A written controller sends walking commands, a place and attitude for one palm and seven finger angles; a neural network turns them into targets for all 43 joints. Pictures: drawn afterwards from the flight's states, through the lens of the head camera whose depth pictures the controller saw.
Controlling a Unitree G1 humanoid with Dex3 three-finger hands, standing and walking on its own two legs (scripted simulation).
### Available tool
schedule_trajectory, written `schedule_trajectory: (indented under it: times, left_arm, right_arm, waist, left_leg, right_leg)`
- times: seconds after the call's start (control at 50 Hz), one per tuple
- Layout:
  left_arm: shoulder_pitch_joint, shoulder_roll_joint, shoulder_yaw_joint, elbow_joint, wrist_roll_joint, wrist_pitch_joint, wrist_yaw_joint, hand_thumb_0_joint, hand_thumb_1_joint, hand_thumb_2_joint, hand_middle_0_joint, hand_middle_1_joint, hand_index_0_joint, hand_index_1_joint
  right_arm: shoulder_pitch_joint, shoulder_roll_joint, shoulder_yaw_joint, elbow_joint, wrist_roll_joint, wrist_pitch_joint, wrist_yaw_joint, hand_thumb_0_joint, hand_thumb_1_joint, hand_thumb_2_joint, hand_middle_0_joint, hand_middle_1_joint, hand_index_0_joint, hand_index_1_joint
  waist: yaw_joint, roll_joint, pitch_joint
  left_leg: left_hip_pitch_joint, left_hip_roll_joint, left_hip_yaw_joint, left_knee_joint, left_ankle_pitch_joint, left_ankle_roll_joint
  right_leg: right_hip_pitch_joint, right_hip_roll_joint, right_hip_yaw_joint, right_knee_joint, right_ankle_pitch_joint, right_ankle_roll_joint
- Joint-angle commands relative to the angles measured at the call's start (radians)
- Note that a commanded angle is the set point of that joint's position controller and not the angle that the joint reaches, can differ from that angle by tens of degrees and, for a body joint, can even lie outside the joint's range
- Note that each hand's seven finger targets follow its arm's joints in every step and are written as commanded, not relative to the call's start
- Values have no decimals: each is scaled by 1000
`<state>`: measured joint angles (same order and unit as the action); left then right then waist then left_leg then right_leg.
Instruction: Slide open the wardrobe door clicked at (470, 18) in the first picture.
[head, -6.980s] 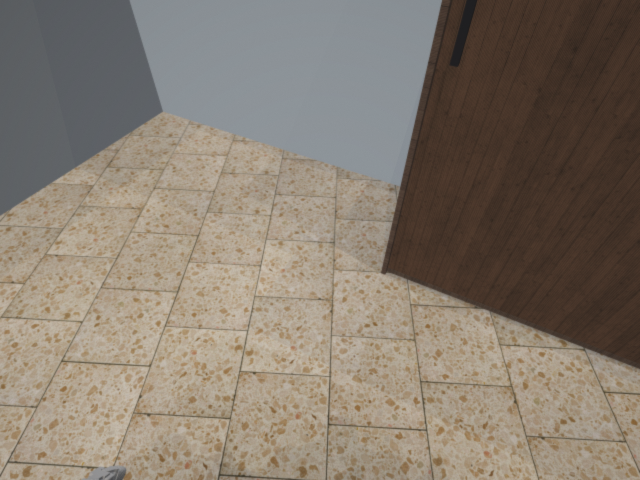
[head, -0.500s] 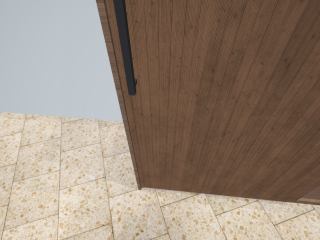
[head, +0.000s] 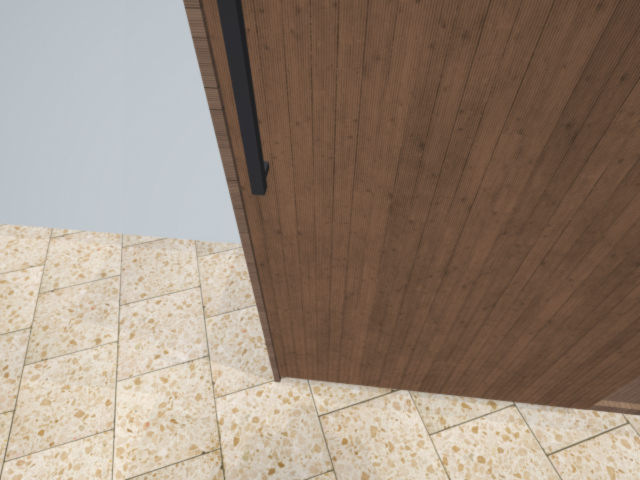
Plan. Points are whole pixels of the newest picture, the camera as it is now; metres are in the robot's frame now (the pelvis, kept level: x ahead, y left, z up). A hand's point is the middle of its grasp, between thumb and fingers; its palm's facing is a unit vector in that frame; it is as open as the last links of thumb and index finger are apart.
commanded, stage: raise the hand with hooked fingers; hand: left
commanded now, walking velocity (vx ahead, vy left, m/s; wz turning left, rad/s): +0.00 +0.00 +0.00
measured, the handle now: (248, 89) +0.50 +0.12 +0.25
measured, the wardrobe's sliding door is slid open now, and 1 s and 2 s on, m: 0.00 0.00 0.00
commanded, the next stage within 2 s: none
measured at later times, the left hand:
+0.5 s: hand (105, 472) +0.13 +0.25 -0.02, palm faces +0.04 -1.00 +0.02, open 8.6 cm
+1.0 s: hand (36, 390) +0.18 +0.29 +0.09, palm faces +0.01 -0.99 -0.10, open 11.6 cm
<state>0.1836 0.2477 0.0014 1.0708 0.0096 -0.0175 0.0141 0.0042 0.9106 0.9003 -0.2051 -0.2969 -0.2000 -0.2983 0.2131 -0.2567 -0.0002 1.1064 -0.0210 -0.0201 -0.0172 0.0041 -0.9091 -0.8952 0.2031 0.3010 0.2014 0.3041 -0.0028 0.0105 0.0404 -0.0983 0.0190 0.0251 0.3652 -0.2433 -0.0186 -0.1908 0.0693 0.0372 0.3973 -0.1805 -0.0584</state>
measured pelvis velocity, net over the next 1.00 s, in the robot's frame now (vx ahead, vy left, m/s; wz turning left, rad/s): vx -0.02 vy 0.06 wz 0.08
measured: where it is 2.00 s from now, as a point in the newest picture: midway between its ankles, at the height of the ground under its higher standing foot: outside the picture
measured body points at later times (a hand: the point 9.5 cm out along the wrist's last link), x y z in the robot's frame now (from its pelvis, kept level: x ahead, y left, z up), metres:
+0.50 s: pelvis -0.02 +0.02 -0.06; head -0.01 +0.04 +0.39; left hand +0.13 +0.31 -0.02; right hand +0.22 -0.20 -0.08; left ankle -0.03 +0.13 -0.74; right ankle +0.02 -0.08 -0.74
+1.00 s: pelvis -0.02 +0.06 -0.03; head -0.03 +0.06 +0.42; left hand +0.18 +0.35 +0.10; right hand +0.16 -0.15 -0.09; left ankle -0.03 +0.13 -0.74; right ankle +0.02 -0.08 -0.74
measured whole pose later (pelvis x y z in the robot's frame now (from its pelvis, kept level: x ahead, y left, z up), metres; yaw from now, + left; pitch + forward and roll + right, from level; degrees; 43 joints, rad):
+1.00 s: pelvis -0.02 +0.06 -0.03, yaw +5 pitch +1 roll -2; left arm 0.27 0.37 0.30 -0.16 -0.33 -0.04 -0.40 0.00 0.03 0.53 -0.27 -0.86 -0.26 -0.86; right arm 0.31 -0.24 0.08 0.58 0.05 -0.28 -0.06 0.02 -0.90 -0.90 0.21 0.30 0.21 0.31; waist 0.04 0.03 -0.06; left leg -0.36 -0.04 -0.02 0.74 -0.40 0.06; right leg -0.38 0.00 -0.02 0.66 -0.30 0.02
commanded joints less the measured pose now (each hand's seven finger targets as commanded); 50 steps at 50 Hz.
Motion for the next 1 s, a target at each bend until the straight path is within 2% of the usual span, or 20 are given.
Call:
schedule_trajectory:
  times: [0.0,0.04,0.06,0.08,0.1,0.12,0.14,0.16,0.18,0.2,0.22,0.26,0.3,0.34,0.4,0.52,0.6,0.7,0.86,0.98]
  left_arm:
    - [-4,168,30,-61,-2,-22,8,0,900,900,-200,-300,-200,-300]
    - [-7,174,30,-59,-3,-23,7,0,900,900,-200,-300,-200,-300]
    - [176,102,31,-3,-5,-37,56,0,900,900,-200,-300,-200,-300]
    - [-634,469,343,-1413,-194,-257,31,0,877,890,-202,-315,-202,-315]
    - [-381,533,390,-1332,-140,-260,53,0,853,880,-203,-330,-203,-330]
    - [63,189,219,-1175,-192,-167,26,0,830,870,-205,-345,-205,-345]
    - [123,93,232,-1013,-220,-167,5,0,807,860,-207,-360,-207,-360]
    - [126,87,240,-1001,-250,-221,-34,0,783,850,-208,-375,-208,-375]
    - [200,71,257,-907,-271,-285,-85,0,760,840,-210,-390,-210,-390]
    - [340,45,277,-789,-294,-345,-156,0,737,830,-212,-405,-212,-405]
    - [370,11,242,-771,-310,-419,-232,0,713,820,-213,-420,-213,-420]
    - [385,51,257,-789,-328,-544,-372,0,667,800,-217,-450,-217,-450]
    - [371,131,285,-824,-340,-586,-514,0,620,780,-220,-480,-220,-480]
    - [296,226,388,-937,-389,-542,-583,0,573,760,-223,-510,-223,-510]
    - [100,239,416,-1165,-458,-475,-555,0,503,730,-228,-555,-228,-555]
    - [-24,190,264,-1457,-346,-418,-430,0,363,670,-238,-645,-238,-645]
    - [42,204,265,-1366,-317,-290,-422,0,270,630,-245,-705,-245,-705]
    - [89,261,366,-1377,-346,-170,-405,0,153,580,-253,-780,-253,-780]
    - [22,240,356,-1441,-376,-116,-408,0,-33,500,-267,-900,-267,-900]
    - [-135,326,417,-1447,-370,-64,-419,0,-173,440,-277,-990,-277,-990]
  right_arm:
    - [28,-143,-21,-40,4,-18,-7,0,-900,-900,200,300,200,300]
    - [26,-150,-21,-39,5,-21,-7,0,-900,-900,200,300,200,300]
    - [-63,-101,-29,-98,23,-16,-3,0,-900,-900,200,300,200,300]
    - [-36,-192,-53,-451,64,-143,-48,0,-900,-900,200,300,200,300]
    - [-51,-113,-35,-422,64,-209,-75,0,-900,-900,200,300,200,300]
    - [-102,-93,-30,-481,43,-247,-76,0,-900,-900,200,300,200,300]
    - [-47,-81,-42,-449,65,-269,-74,0,-900,-900,200,300,200,300]
    - [-67,-108,-59,-488,55,-286,-66,0,-900,-900,200,300,200,300]
    - [-53,-116,-74,-493,49,-297,-59,0,-900,-900,200,300,200,300]
    - [-56,-116,-82,-520,46,-305,-48,0,-900,-900,200,300,200,300]
    - [-57,-118,-79,-549,45,-310,-34,0,-900,-900,200,300,200,300]
    - [-72,-126,-90,-611,48,-322,-12,0,-900,-900,200,300,200,300]
    - [-66,-150,-92,-679,57,-324,7,0,-900,-900,200,300,200,300]
    - [-78,-146,-84,-743,73,-314,-4,0,-900,-900,200,300,200,300]
    - [-51,-140,-67,-772,66,-298,-27,0,-900,-900,200,300,200,300]
    - [-7,-122,-42,-734,61,-304,-54,0,-900,-900,200,300,200,300]
    - [-31,-118,-22,-721,74,-302,-63,0,-900,-900,200,300,200,300]
    - [-65,-107,1,-743,75,-301,-57,0,-900,-900,200,300,200,300]
    - [-44,-115,13,-722,79,-336,-45,0,-900,-900,200,300,200,300]
    - [-58,-116,18,-703,88,-345,-68,0,-900,-900,200,300,200,300]
  waist:
    - [-7,-22,-27]
    - [-7,-22,-35]
    - [52,-16,-84]
    - [-68,65,-524]
    - [2,238,-396]
    - [22,259,-274]
    - [-19,101,-169]
    - [-17,10,-51]
    - [-13,-136,-51]
    - [30,-191,-27]
    - [37,-226,-36]
    - [47,-203,-99]
    - [41,-151,-166]
    - [58,-132,-271]
    - [38,-25,-274]
    - [-20,151,-289]
    - [-2,142,-205]
    - [50,83,-244]
    - [42,88,-218]
    - [46,95,-189]
  left_leg:
    - [-48,84,-72,-61,65,38]
    - [-45,85,-75,-61,79,38]
    - [-89,101,21,171,27,13]
    - [36,-67,-38,22,199,46]
    - [40,-49,41,49,199,40]
    - [-40,-49,4,43,209,40]
    - [-69,-36,-3,87,180,35]
    - [-175,-32,-20,131,102,32]
    - [-258,-33,-14,183,36,30]
    - [-346,-44,-13,232,3,22]
    - [-435,-53,-11,283,-45,16]
    - [-530,-62,-4,384,-88,12]
    - [-556,-68,-2,454,-70,19]
    - [-580,-72,10,473,-81,33]
    - [-521,-57,-9,478,-59,45]
    - [-341,-18,-89,420,37,45]
    - [-358,-11,-122,342,-26,29]
    - [-321,-4,-136,265,54,6]
    - [-246,10,-138,200,114,-16]
    - [-199,3,-139,145,49,0]
  right_leg:
    - [38,-154,162,-82,100,-5]
    - [45,-154,161,-75,124,-5]
    - [103,-249,186,-42,518,92]
    - [210,-138,126,35,386,32]
    - [145,-103,86,63,183,17]
    - [83,-87,-2,66,98,6]
    - [-27,-77,-37,50,82,26]
    - [-128,-77,-57,64,12,41]
    - [-194,-78,-70,92,-79,57]
    - [-216,-84,-50,131,-121,48]
    - [-258,-88,-30,180,-184,49]
    - [-281,-101,19,252,-218,46]
    - [-262,-122,79,300,-147,45]
    - [-228,-131,116,290,-191,58]
    - [-278,-89,71,310,-240,50]
    - [-356,-41,-73,386,-55,28]
    - [-324,-37,-101,343,-104,27]
    - [-202,-37,-129,306,-54,25]
    - [-171,-39,-136,246,-16,36]
    - [-122,-47,-124,181,-43,33]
